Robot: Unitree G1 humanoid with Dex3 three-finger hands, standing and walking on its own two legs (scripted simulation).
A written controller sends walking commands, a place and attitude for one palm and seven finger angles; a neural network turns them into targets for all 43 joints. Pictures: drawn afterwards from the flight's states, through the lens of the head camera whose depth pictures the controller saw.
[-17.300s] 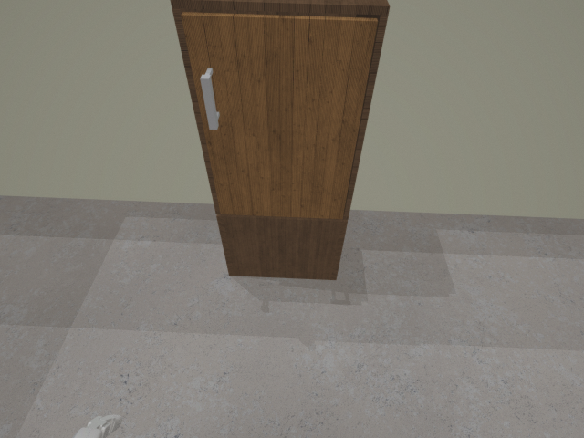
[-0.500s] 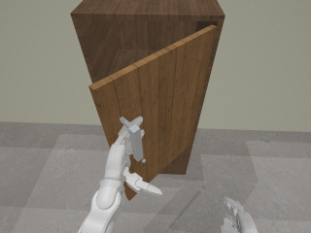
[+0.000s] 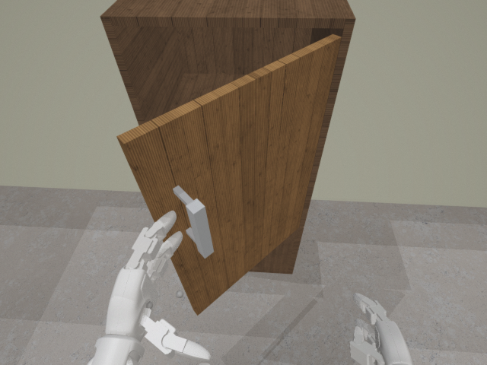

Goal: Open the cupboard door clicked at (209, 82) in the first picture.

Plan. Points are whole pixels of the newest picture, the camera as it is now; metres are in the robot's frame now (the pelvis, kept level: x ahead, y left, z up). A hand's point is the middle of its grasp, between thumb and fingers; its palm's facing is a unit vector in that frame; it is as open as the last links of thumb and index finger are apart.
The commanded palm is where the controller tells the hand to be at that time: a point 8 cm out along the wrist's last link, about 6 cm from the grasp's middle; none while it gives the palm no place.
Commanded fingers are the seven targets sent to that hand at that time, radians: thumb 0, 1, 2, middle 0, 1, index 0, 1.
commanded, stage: slide the hand sideways off the handle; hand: left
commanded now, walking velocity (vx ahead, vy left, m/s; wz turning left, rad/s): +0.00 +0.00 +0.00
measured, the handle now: (193, 223) +0.31 +0.10 +0.09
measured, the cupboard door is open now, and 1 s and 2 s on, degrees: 46 46 46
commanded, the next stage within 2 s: draw the hand back to the body in 0.32 s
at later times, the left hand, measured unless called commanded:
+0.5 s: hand (140, 317) +0.17 +0.15 +0.09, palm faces -0.05 -1.00 -0.02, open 16.4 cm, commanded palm +0.15 +0.21 +0.10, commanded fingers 0.00 -0.50 0.30 -0.15 -0.30 -0.15 -0.30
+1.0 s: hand (71, 303) +0.17 +0.21 +0.13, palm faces +0.08 -0.98 -0.16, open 15.9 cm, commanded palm +0.14 +0.27 +0.15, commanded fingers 0.00 -0.15 0.45 -0.16 -0.30 -0.16 -0.30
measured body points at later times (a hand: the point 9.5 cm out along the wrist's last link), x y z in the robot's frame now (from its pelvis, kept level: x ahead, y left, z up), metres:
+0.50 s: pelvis -0.01 +0.00 -0.01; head +0.01 -0.01 +0.44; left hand +0.17 +0.20 +0.09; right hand +0.18 -0.23 -0.08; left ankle +0.03 +0.13 -0.69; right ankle -0.02 -0.09 -0.69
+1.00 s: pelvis -0.01 +0.03 +0.01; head -0.02 +0.03 +0.46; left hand +0.16 +0.26 +0.14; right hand +0.19 -0.17 -0.04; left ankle +0.03 +0.13 -0.69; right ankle -0.02 -0.09 -0.69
